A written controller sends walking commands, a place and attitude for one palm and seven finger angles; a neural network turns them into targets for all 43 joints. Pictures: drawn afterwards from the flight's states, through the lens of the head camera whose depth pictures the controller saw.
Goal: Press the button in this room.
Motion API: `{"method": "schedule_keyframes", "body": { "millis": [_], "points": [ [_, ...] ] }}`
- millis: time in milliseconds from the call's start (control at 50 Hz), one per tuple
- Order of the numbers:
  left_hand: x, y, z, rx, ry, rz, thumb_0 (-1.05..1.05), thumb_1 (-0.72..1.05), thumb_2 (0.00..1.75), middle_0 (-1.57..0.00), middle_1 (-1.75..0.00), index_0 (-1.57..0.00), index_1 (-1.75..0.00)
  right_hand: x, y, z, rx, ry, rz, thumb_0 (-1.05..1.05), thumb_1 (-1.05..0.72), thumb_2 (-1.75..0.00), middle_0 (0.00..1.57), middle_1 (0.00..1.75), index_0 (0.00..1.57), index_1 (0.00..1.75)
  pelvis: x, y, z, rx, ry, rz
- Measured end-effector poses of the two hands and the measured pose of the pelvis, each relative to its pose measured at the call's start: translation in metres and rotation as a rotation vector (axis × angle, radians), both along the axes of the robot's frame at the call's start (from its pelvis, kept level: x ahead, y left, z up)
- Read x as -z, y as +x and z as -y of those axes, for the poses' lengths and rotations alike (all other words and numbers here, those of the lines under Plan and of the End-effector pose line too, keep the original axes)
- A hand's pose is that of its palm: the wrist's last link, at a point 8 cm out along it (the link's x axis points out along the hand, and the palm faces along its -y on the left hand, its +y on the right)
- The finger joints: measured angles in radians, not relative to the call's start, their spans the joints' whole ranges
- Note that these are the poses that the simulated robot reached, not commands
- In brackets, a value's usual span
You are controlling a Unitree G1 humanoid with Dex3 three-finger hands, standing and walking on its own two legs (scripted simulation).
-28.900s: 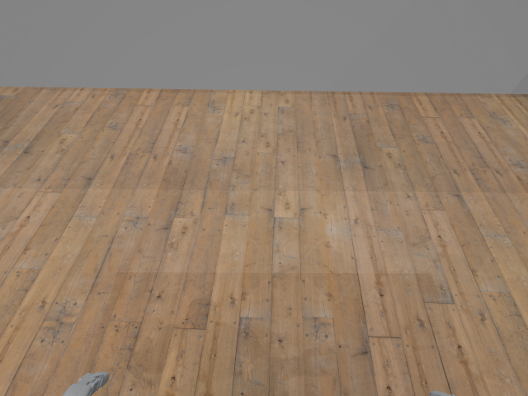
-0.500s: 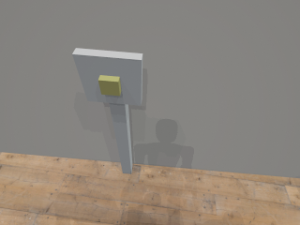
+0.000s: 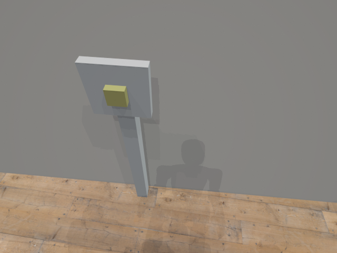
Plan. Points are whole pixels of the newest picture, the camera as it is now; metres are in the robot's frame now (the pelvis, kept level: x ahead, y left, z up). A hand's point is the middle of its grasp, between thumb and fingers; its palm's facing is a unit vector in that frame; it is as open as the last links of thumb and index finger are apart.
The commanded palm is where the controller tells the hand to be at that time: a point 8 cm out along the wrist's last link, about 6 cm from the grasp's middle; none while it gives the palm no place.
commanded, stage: come to a stop and stand still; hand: left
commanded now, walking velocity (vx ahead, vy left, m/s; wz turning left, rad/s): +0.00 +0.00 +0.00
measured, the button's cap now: (116, 95) +0.49 +0.18 +0.09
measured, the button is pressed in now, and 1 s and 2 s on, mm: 0 0 0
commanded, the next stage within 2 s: look again from close up in 1.22 s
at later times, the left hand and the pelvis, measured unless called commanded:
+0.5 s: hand out of the picture +0.07 +0.25 -0.16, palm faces +0.05 -0.95 -0.29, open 7.4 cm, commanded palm none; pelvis +0.01 +0.03 +0.00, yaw +1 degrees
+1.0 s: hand out of the picture +0.03 +0.25 -0.15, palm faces -0.01 -0.95 -0.32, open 7.4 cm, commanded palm none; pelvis -0.02 +0.02 +0.01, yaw +1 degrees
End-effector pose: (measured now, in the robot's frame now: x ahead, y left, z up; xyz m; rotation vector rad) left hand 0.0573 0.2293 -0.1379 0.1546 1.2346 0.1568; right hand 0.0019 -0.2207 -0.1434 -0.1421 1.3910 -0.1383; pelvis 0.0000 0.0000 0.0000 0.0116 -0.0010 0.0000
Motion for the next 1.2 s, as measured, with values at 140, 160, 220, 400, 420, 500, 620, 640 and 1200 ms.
{"method": "schedule_keyframes", "body": {
  "millis": [140, 160, 220, 400, 420, 500, 620, 640, 1200],
  "points": [
    [0.001, -0.029, -0.006, 0.001, 0.003, -0.087, 0.0, 0.92, 0.9, -0.2, -0.3, -0.2, -0.3, -0.002, -0.008, -0.01, -0.001, 0.02, -0.034, 0.01, -0.9, -0.9, 0.2, 0.3, 0.2, 0.3, -0.002, 0.006, -0.003, -0.006, -0.008, -0.006],
    [0.002, -0.033, -0.008, 0.003, 0.008, -0.095, 0.0, 0.92, 0.9, -0.2, -0.3, -0.2, -0.3, -0.001, -0.006, -0.009, 0.0, 0.015, -0.023, 0.01, -0.9, -0.9, 0.2, 0.3, 0.2, 0.3, -0.001, 0.007, -0.004, -0.009, -0.011, -0.009],
    [0.002, -0.039, -0.017, -0.004, 0.022, -0.112, 0.0, 0.91, 0.9, -0.21, -0.3, -0.2, -0.3, -0.003, 0.007, -0.004, 0.004, -0.011, 0.018, 0.01, -0.9, -0.9, 0.2, 0.3, 0.2, 0.3, 0.0, 0.011, -0.008, -0.015, -0.016, -0.008],
    [-0.005, -0.016, -0.052, -0.016, 0.069, -0.01, 0.0, 0.91, 0.9, -0.21, -0.3, -0.2, -0.3, -0.016, 0.066, 0.014, -0.033, -0.098, 0.193, 0.01, -0.9, -0.9, 0.2, 0.3, 0.2, 0.3, 0.001, 0.014, -0.023, -0.012, -0.023, 0.033],
    [-0.006, -0.012, -0.056, -0.014, 0.075, 0.006, 0.0, 0.91, 0.9, -0.21, -0.3, -0.2, -0.3, -0.018, 0.073, 0.016, -0.04, -0.106, 0.214, 0.01, -0.9, -0.9, 0.2, 0.3, 0.2, 0.3, 0.001, 0.013, -0.024, -0.011, -0.022, 0.038],
    [-0.015, 0.001, -0.069, 0.0, 0.098, 0.062, 0.0, 0.91, 0.9, -0.2, -0.3, -0.2, -0.3, -0.029, 0.093, 0.021, -0.068, -0.126, 0.287, 0.01, -0.9, -0.9, 0.2, 0.3, 0.2, 0.3, -0.001, 0.006, -0.027, -0.011, -0.021, 0.051],
    [-0.028, 0.008, -0.083, 0.024, 0.128, 0.1, 0.0, 0.91, 0.9, -0.2, -0.3, -0.2, -0.3, -0.04, 0.104, 0.027, -0.105, -0.137, 0.332, 0.01, -0.9, -0.9, 0.2, 0.3, 0.2, 0.3, -0.005, -0.005, -0.029, -0.011, -0.016, 0.052],
    [-0.03, 0.008, -0.085, 0.027, 0.132, 0.099, 0.0, 0.91, 0.9, -0.2, -0.3, -0.2, -0.3, -0.041, 0.103, 0.028, -0.108, -0.138, 0.331, 0.01, -0.9, -0.9, 0.2, 0.3, 0.2, 0.3, -0.006, -0.006, -0.029, -0.011, -0.015, 0.051],
    [-0.017, -0.044, -0.042, 0.036, 0.077, -0.06, 0.0, 0.91, 0.9, -0.21, -0.3, -0.2, -0.3, -0.021, 0.014, 0.044, -0.051, -0.093, 0.076, 0.01, -0.9, -0.9, 0.2, 0.3, 0.2, 0.3, -0.011, -0.018, -0.007, -0.007, -0.01, 0.046]
  ]
}}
